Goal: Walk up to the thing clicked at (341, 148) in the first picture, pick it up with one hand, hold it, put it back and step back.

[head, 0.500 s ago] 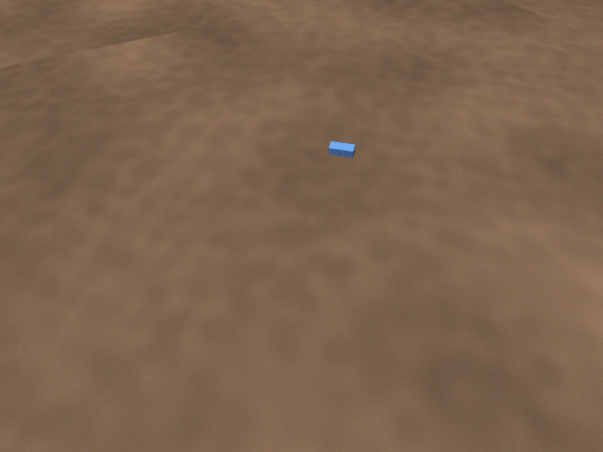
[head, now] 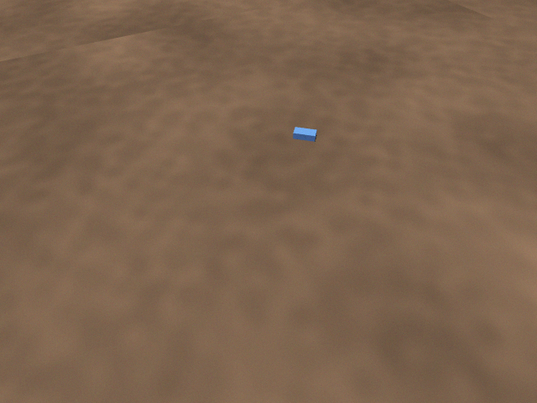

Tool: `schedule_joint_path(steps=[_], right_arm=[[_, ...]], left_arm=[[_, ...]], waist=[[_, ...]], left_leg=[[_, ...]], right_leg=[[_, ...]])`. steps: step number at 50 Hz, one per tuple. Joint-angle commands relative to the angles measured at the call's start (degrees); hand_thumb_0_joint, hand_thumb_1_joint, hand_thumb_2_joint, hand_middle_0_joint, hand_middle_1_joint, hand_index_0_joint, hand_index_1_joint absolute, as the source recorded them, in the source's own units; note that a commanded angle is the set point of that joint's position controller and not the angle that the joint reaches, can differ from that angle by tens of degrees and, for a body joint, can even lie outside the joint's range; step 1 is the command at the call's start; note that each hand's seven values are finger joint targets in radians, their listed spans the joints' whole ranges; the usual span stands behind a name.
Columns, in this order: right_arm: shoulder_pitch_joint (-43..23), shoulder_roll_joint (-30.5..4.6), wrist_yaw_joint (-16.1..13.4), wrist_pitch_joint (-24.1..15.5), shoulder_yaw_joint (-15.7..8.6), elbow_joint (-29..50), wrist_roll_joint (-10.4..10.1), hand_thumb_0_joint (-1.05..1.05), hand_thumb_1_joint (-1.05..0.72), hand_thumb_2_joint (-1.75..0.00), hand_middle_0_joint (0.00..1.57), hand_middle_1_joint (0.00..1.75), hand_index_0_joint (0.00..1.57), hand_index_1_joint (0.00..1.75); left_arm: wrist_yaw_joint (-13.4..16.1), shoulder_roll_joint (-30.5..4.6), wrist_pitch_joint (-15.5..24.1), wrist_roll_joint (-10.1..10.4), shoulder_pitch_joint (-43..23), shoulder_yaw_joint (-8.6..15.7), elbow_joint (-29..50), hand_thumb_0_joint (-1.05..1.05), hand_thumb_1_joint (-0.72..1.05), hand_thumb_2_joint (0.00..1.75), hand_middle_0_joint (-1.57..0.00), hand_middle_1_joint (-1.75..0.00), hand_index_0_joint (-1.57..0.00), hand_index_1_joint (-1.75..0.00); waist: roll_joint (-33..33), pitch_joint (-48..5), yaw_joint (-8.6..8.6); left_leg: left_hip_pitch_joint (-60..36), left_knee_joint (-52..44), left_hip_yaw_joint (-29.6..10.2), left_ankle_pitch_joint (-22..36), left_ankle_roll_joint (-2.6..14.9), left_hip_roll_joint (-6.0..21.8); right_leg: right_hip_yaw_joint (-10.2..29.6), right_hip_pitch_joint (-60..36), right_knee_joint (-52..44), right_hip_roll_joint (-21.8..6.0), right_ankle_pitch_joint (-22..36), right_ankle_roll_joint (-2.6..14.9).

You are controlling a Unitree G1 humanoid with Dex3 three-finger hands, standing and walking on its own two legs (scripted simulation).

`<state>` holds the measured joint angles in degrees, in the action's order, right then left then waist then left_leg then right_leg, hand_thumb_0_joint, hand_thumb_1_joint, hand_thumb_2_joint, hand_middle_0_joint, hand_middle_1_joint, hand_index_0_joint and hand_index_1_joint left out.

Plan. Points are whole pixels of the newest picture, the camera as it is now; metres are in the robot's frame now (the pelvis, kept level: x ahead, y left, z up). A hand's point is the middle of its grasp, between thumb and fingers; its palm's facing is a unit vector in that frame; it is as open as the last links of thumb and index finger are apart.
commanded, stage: stand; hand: left
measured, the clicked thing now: (304, 134) +1.67 -0.16 -0.76
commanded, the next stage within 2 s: walk up in 0.62 s
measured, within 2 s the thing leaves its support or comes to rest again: neither
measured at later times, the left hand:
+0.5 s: hand out of the picture +0.08 +0.25 -0.16, palm faces -0.03 -0.94 -0.34, open 7.4 cm
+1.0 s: hand (160, 382) +0.19 +0.21 -0.14, palm faces -0.11 -0.88 -0.45, open 7.4 cm
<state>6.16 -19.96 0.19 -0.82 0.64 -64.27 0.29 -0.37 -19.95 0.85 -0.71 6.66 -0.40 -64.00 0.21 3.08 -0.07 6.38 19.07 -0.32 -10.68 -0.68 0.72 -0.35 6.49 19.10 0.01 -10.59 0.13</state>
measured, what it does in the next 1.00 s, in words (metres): steps to the right: right foot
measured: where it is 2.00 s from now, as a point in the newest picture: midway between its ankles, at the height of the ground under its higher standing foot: (333, 310)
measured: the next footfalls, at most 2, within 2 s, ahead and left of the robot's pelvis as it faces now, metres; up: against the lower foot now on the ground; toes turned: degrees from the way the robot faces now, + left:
right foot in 0.94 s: +0.17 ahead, -0.22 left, +0.00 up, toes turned -12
left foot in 1.42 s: +0.49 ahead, -0.01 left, +0.00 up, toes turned -4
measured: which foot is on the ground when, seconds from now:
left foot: down 0.00-0.96, up 0.98-1.00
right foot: down 0.00-0.68, up 0.70-0.92, down 0.94-1.00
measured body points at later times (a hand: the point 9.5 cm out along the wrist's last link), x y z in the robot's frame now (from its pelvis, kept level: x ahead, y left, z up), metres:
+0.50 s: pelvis +0.00 +0.00 +0.00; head +0.01 +0.00 +0.45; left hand +0.08 +0.30 -0.13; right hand +0.08 -0.30 -0.13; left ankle +0.00 +0.13 -0.75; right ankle +0.00 -0.12 -0.75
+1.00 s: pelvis +0.09 -0.09 -0.03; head +0.07 -0.11 +0.42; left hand +0.20 +0.26 -0.11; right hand +0.09 -0.44 -0.16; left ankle +0.00 +0.11 -0.73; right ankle +0.14 -0.21 -0.75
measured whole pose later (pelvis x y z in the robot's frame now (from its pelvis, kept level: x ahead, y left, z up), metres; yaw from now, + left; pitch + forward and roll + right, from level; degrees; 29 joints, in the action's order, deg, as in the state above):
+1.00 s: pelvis +0.09 -0.09 -0.03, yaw -7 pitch -3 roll +0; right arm 14.6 -27.5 2.6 -1.4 -6.0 -58.5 2.6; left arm -5.3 -25.9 2.8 -2.6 13.5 6.3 -56.4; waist 4.1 1.4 -0.5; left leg 6.1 43.1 1.7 -29.7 1.6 8.9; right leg -4.5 20.4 38.9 -2.5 -14.6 0.4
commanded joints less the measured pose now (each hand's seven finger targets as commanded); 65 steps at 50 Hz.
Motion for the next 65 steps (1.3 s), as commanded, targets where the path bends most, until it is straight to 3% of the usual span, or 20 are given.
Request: schedule_joint_path(steps=[1,30,31,32,33,34,35,36,39,42,46,47,48,49,50,51,54,56,62,65], right_arm=[[-2.24,-11.81,-0.7,-1.08,-2.4,3.15,0.02,0.0,-0.9,-0.9,0.2,0.3,0.2,0.3],[-1.66,-11.97,-0.71,-1.05,-2.47,3.35,0.1,0.0,-0.9,-0.9,0.2,0.3,0.2,0.3],[2.42,-18.59,0.33,-2.61,-6.99,7.06,1.76,0.0,-0.9,-0.9,0.2,0.3,0.2,0.3],[3.67,-19.6,0.78,-2.91,-7.96,5.94,2.2,0.0,-0.9,-0.9,0.2,0.3,0.2,0.3],[6.04,-20.43,0.97,-2.95,-8.59,5.76,2.33,0.0,-0.9,-0.9,0.2,0.3,0.2,0.3],[7.15,-22.1,1.06,-3.21,-9.57,6.39,2.26,0.0,-0.9,-0.9,0.2,0.3,0.2,0.3],[6.48,-22.48,0.99,-3.87,-9.88,7.58,2.42,0.0,-0.9,-0.9,0.2,0.3,0.2,0.3],[4.6,-22.19,0.83,-4.43,-9.98,8.41,2.3,0.0,-0.9,-0.9,0.2,0.3,0.2,0.3],[2.54,-19.42,1.31,-4.76,-9.49,10.79,2.67,0.0,-0.9,-0.9,0.2,0.3,0.2,0.3],[-2.05,-20.92,2.07,-4.67,-10.09,12.67,2.87,0.0,-0.9,-0.9,0.2,0.3,0.2,0.3],[-3.76,-18.2,2.44,-3.48,-9.19,13.76,2.53,0.0,-0.9,-0.9,0.2,0.3,0.2,0.3],[-2.3,-16.05,2.38,-3.14,-8.36,13.59,2.8,0.0,-0.9,-0.9,0.2,0.3,0.2,0.3],[0.0,-11.37,2.54,-3.0,-6.53,14.14,2.5,0.0,-0.9,-0.9,0.2,0.3,0.2,0.3],[1.37,-9.95,2.85,-2.82,-5.55,15.9,1.21,0.0,-0.9,-0.9,0.2,0.3,0.2,0.3],[0.74,-15.89,2.62,-2.46,-7.02,15.5,1.34,0.0,-0.9,-0.9,0.2,0.3,0.2,0.3],[-0.15,-18.58,2.64,-2.81,-7.73,15.14,1.37,0.0,-0.9,-0.9,0.2,0.3,0.2,0.3],[5.23,-17.23,3.37,-2.84,-7.27,12.04,0.1,0.0,-0.9,-0.9,0.2,0.3,0.2,0.3],[7.3,-16.46,4.01,-2.41,-7.49,11.81,0.51,0.0,-0.9,-0.9,0.2,0.3,0.2,0.3],[-1.13,-15.38,5.08,-2.49,-7.9,17.04,1.78,0.0,-0.9,-0.9,0.2,0.3,0.2,0.3],[-5.32,-13.76,5.11,-3.32,-7.68,18.83,1.75,0.0,-0.9,-0.9,0.2,0.3,0.2,0.3]], left_arm=[[0.93,-11.82,1.08,0.29,-1.95,2.33,3.39,0.0,0.9,0.9,-0.2,-0.3,-0.2,-0.3],[0.92,-12.19,1.07,0.28,-1.57,2.5,3.29,0.0,0.9,0.9,-0.2,-0.3,-0.2,-0.3],[-1.3,-17.87,1.32,-1.24,1.47,6.94,7.45,0.0,0.9,0.9,-0.2,-0.3,-0.2,-0.3],[-2.14,-17.05,0.98,-1.58,-1.13,6.94,7.54,0.0,0.9,0.9,-0.2,-0.3,-0.2,-0.3],[-2.78,-15.22,0.69,-1.5,-5.17,6.72,9.13,0.0,0.9,0.9,-0.2,-0.3,-0.2,-0.3],[-3.33,-14.27,0.56,-1.76,-7.3,6.72,10.89,0.0,0.9,0.9,-0.2,-0.3,-0.2,-0.3],[-3.42,-14.64,0.95,-1.86,-7.95,6.79,12.12,0.0,0.9,0.9,-0.2,-0.3,-0.2,-0.3],[-3.69,-14.87,1.38,-1.54,-7.24,6.87,12.5,0.0,0.9,0.9,-0.2,-0.3,-0.2,-0.3],[-5.29,-15.03,1.93,-1.15,-2.98,7.02,12.24,0.0,0.9,0.9,-0.2,-0.3,-0.2,-0.3],[-6.35,-14.42,1.16,-0.93,1.38,7.59,12.19,0.0,0.9,0.9,-0.2,-0.3,-0.2,-0.3],[-5.29,-15.29,1.85,-1.23,10.18,8.64,8.87,0.0,0.9,0.9,-0.2,-0.3,-0.2,-0.3],[-4.51,-17.39,2.33,-1.45,16.0,9.68,7.17,0.0,0.9,0.9,-0.2,-0.3,-0.2,-0.3],[-3.18,-21.79,2.9,-1.85,23.13,11.39,6.35,0.0,0.9,0.9,-0.2,-0.3,-0.2,-0.3],[-2.5,-25.45,3.58,-1.99,21.19,11.68,9.14,0.0,0.9,0.9,-0.2,-0.3,-0.2,-0.3],[-2.74,-26.72,3.51,-0.91,14.87,11.04,11.27,0.0,0.9,0.9,-0.2,-0.3,-0.2,-0.3],[-2.76,-27.09,3.57,-0.3,10.84,10.95,12.85,0.0,0.9,0.9,-0.2,-0.3,-0.2,-0.3],[-2.3,-21.32,4.45,0.27,7.26,9.25,13.6,0.0,0.9,0.9,-0.2,-0.3,-0.2,-0.3],[-2.21,-19.5,5.1,0.55,7.45,8.36,13.77,0.0,0.9,0.9,-0.2,-0.3,-0.2,-0.3],[-2.2,-20.13,6.01,0.58,9.87,8.32,15.75,0.0,0.9,0.9,-0.2,-0.3,-0.2,-0.3],[-2.16,-20.1,5.91,0.28,12.92,8.26,15.36,0.0,0.9,0.9,-0.2,-0.3,-0.2,-0.3]], waist=[[-0.24,-4.26,0.19],[-0.12,-4.09,0.25],[-1.36,-10.16,-0.93],[1.48,-5.07,-2.44],[5.95,-0.49,-4.38],[11.32,2.23,-5.64],[7.81,5.02,-5.24],[5.8,5.52,-3.75],[5.42,0.28,-1.79],[11.4,0.64,0.87],[4.01,-0.77,5.14],[-4.13,-3.43,7.59],[-19.78,-5.36,11.34],[-23.13,-3.76,9.17],[-14.24,0.14,6.59],[-10.95,4.55,5.02],[-6.81,3.8,0.97],[-6.42,3.4,0.35],[-3.11,4.8,2.74],[-2.63,4.12,4.46]], left_leg=[[-0.55,-2.56,-5.3,8.01,1.86,6.34],[-0.91,-2.91,-5.1,8.03,2.12,6.46],[-5.04,1.78,-5.25,-23.29,6.03,6.16],[-6.35,0.04,-8.16,-32.44,7.36,7.87],[-7.91,-5.72,-13.9,-39.16,9.42,12.03],[-7.55,-12.71,-22.33,-41.32,13.57,20.87],[-5.79,-14.1,-25.99,-36.18,15.57,25.66],[-5.78,-14.46,-25.89,-31.95,15.6,26.19],[-9.35,-12.18,-13.48,-24.46,12.89,18.81],[2.09,-11.28,-4.62,-24.26,10.19,15.4],[14.08,3.5,4.48,-25.21,7.56,10.18],[19.98,16.45,6.95,-23.43,6.37,7.42],[29.08,36.34,9.63,-25.18,4.94,1.5],[36.61,46.76,3.87,-23.46,2.31,-1.8],[33.19,48.49,-0.58,-19.23,1.89,1.92],[33.57,48.84,-2.2,-16.59,2.05,5.02],[27.62,44.06,-3.62,-7.33,3.12,7.76],[24.47,40.02,-2.62,-3.7,2.5,7.86],[27.43,24.43,-0.33,0.02,-0.8,8.51],[26.18,16.98,0.91,3.43,-0.13,7.38]], right_leg=[[5.34,-0.62,-2.47,-7.16,7.83,1.24],[5.64,-1.41,-3.12,-7.44,8.68,1.37],[7.16,3.77,2.02,-4.2,-21.25,3.48],[6.62,15.48,6.33,-3.84,-27.98,3.56],[2.91,25.3,14.22,-1.63,-25.3,2.37],[0.3,31.52,26.42,-1.11,-17.79,1.6],[5.09,35.02,29.67,-4.2,-15.96,1.56],[7.79,34.12,29.84,-6.55,-14.8,1.8],[3.38,29.67,25.44,-6.25,-14.55,0.45],[-0.56,16.63,20.9,-6.04,-9.32,-0.22],[-6.92,-2.46,13.04,-2.07,0.23,-0.24],[-6.02,-11.49,13.03,-0.51,-3.12,0.38],[5.78,-17.87,4.36,-5.28,-19.17,2.49],[32.84,-13.54,-9.32,-18.03,-38.54,6.84],[42.74,-3.92,-15.35,-23.24,-46.51,11.19],[43.03,0.8,-15.81,-23.91,-44.38,13.97],[23.39,3.86,-10.9,-15.93,-26.2,9.58],[17.25,5.83,-10.6,-13.48,-20.46,9.11],[12.19,3.98,-10.88,-13.84,-17.44,11.87],[9.03,-0.69,-7.44,-12.6,-5.95,10.79]])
